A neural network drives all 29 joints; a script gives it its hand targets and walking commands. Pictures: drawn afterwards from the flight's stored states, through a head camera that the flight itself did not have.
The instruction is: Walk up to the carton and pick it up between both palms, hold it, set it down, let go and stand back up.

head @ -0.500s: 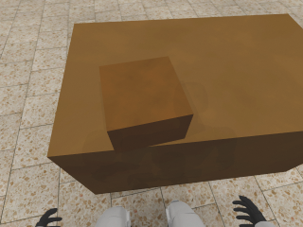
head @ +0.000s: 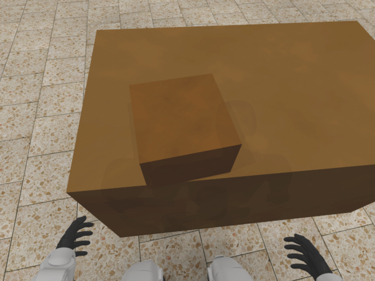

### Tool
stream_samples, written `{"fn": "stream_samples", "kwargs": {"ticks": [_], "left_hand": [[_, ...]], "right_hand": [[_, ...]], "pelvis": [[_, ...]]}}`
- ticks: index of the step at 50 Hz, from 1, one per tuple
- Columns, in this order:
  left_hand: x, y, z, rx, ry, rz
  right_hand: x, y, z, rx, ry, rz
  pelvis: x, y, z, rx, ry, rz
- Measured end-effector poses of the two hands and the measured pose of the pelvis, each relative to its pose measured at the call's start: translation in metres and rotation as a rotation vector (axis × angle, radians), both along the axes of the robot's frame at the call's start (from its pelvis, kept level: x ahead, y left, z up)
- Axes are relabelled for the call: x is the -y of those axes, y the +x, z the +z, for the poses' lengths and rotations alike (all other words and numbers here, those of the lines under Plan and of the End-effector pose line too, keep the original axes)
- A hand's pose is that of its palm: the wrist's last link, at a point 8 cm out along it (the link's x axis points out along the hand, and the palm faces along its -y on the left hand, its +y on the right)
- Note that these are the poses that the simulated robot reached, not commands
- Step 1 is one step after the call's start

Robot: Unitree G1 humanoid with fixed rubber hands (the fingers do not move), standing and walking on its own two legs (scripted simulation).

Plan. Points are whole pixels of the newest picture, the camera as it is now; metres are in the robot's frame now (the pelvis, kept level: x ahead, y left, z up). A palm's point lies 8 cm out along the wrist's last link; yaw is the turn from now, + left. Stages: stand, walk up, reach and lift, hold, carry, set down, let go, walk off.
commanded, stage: reach and lift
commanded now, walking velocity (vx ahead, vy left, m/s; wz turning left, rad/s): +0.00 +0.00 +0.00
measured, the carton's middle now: (180, 129) +0.47 +0.02 -0.05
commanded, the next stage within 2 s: none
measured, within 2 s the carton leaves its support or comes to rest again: neither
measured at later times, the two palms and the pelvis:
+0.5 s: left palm (73, 261) +0.16 +0.23 -0.06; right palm (322, 251) +0.17 -0.28 -0.06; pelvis -0.01 -0.02 +0.01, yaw +0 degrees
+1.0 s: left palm (89, 242) +0.19 +0.19 -0.03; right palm (321, 230) +0.20 -0.27 -0.02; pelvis +0.01 -0.02 +0.01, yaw +0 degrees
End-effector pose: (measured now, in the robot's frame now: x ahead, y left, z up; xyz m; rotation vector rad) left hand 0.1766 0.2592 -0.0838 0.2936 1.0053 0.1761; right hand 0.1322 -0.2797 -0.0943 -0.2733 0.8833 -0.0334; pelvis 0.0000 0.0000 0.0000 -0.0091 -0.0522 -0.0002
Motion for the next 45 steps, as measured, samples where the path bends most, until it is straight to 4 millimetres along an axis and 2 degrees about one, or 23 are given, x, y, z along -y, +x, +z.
{"fn": "stream_samples", "kwargs": {"ticks": [8,20,36,45], "left_hand": [[0.016,-0.010,0.006,0.077,-0.028,0.012],[0.027,-0.024,0.017,0.170,-0.015,0.063],[0.039,-0.002,0.044,0.359,-0.028,0.087],[0.057,0.005,0.049,0.430,-0.070,0.081]], "right_hand": [[-0.003,-0.001,0.012,0.053,0.026,0.014],[-0.002,0.024,0.029,0.164,0.058,0.067],[0.001,0.050,0.049,0.278,0.110,0.050],[-0.004,0.061,0.061,0.353,0.152,0.042]], "pelvis": [[0.001,-0.010,0.004,0.017,0.000,0.000],[0.014,-0.016,0.007,0.022,0.016,0.000],[0.022,-0.001,0.013,-0.013,0.023,-0.001],[0.019,0.005,0.014,-0.024,0.019,-0.001]]}}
